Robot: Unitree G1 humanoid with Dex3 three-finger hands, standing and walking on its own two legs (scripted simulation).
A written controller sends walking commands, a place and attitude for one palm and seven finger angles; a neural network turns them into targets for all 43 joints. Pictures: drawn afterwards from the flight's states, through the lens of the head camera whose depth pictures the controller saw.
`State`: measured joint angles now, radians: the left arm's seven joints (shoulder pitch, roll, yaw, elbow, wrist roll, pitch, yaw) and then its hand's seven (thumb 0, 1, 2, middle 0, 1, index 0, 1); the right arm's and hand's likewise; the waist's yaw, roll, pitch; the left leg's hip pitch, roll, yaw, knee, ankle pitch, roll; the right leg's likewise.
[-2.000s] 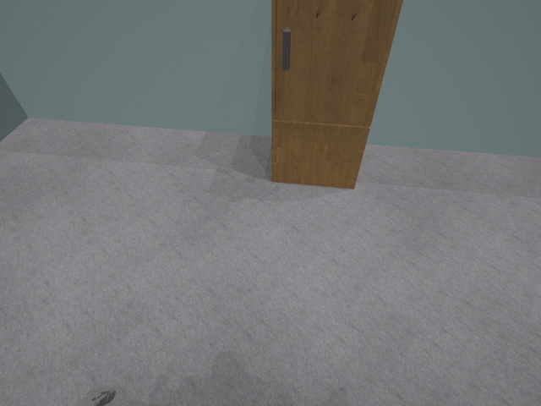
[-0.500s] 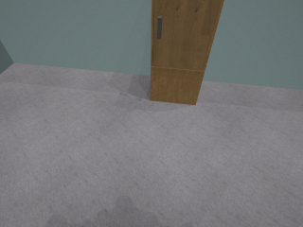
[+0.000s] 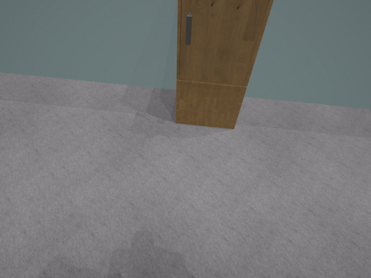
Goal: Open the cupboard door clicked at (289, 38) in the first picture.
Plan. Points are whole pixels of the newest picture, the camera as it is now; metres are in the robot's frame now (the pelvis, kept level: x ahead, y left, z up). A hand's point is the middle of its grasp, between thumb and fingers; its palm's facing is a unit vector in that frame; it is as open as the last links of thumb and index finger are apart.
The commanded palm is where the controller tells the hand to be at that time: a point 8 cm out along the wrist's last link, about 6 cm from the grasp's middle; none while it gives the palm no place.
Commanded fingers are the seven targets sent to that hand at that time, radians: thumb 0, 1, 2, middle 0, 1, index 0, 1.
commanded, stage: walk to a spot facing it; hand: left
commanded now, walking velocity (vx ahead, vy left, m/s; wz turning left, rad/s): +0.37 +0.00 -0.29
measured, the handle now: (188, 28) +1.23 +0.12 -0.02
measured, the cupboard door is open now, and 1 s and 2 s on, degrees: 0 0 0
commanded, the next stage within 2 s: turn to face it in 0.60 s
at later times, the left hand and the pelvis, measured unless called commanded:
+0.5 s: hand (141, 192) +0.37 +0.17 -0.17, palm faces -0.25 -0.95 -0.17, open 7.4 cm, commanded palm none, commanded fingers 0.00 0.90 0.90 -0.20 -0.30 -0.20 -0.30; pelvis +0.22 +0.02 +0.00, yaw -13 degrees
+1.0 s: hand (151, 163) +0.50 +0.17 -0.19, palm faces -0.20 -0.97 -0.15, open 7.3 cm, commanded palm none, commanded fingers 0.00 0.90 0.90 -0.20 -0.30 -0.20 -0.30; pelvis +0.42 +0.01 +0.00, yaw -16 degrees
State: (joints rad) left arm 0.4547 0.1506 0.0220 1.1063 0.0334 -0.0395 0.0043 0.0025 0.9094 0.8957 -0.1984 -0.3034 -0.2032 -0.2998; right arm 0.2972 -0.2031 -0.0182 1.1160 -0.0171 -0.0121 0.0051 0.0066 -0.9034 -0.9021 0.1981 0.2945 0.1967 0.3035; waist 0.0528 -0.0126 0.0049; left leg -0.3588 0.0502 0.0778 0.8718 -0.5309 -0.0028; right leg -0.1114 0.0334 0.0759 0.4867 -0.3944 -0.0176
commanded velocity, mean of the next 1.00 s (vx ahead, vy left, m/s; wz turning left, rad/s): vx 0.21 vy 0.00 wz -0.13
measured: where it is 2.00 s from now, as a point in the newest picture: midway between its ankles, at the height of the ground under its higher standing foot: (191, 236)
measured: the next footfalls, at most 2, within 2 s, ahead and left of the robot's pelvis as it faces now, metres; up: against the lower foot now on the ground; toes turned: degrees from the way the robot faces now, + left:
left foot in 0.08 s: +0.10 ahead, +0.13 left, +0.00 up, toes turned +5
right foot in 0.56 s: +0.39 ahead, -0.11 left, +0.00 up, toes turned -22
